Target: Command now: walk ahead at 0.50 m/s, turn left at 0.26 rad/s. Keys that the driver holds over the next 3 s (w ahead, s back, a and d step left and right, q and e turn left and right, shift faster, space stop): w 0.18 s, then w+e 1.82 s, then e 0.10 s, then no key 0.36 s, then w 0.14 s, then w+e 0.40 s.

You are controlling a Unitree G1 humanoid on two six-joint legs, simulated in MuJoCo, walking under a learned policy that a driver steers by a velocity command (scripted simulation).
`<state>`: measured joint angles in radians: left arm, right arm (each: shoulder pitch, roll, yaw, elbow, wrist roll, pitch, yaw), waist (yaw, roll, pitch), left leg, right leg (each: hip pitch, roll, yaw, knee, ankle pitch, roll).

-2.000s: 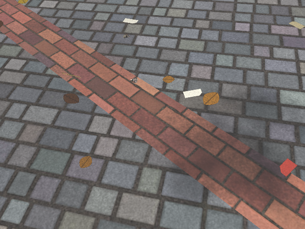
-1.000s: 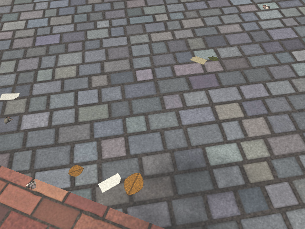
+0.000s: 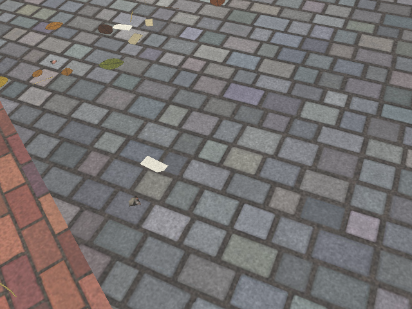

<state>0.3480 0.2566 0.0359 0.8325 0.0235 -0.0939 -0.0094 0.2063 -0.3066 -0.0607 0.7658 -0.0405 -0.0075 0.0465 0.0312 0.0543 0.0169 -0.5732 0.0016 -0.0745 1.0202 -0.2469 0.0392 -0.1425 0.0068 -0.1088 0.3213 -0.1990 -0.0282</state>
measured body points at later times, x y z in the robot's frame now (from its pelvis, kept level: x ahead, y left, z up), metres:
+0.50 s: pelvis +0.25 +0.05 +0.00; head +0.27 +0.06 +0.45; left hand +0.35 +0.31 -0.14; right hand +0.26 -0.21 -0.13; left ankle +0.21 +0.12 -0.75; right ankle +0.31 -0.10 -0.67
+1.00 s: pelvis +0.50 -0.03 -0.01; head +0.53 -0.05 +0.44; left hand +0.64 +0.22 -0.13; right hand +0.55 -0.32 -0.12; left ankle +0.61 +0.12 -0.67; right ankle +0.48 -0.07 -0.75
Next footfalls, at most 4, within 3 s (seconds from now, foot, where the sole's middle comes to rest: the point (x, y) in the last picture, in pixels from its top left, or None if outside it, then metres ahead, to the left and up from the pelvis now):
0.22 left None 0.25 0.13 -0.78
0.76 right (258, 300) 0.52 -0.08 -0.78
1.28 left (243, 209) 0.87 -0.04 -0.78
1.82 right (334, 198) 0.91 -0.39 -0.78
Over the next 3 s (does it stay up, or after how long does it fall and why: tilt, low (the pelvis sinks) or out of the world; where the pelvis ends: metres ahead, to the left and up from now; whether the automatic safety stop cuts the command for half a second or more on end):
stays up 1.06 -0.56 0.00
